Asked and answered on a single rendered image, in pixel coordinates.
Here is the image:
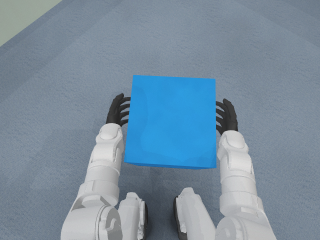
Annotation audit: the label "left robot hand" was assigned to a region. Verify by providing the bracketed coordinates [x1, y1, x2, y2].
[105, 93, 131, 127]

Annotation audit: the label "robot right upper arm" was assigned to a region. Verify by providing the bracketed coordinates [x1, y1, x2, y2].
[215, 215, 277, 240]

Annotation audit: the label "right robot shin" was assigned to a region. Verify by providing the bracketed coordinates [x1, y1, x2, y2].
[179, 187, 202, 232]

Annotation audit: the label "robot left upper arm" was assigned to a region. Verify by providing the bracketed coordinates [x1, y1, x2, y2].
[61, 204, 123, 240]

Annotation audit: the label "carton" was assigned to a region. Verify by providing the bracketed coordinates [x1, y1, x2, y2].
[124, 75, 217, 170]

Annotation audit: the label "left robot forearm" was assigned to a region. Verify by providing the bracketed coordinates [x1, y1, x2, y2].
[60, 123, 124, 240]

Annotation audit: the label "right robot thigh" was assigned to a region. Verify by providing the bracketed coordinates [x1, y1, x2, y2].
[176, 192, 216, 240]

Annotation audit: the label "right robot hand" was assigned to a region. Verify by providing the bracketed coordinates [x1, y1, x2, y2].
[215, 98, 238, 136]

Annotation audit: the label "right robot forearm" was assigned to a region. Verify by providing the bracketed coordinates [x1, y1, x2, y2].
[217, 130, 274, 234]

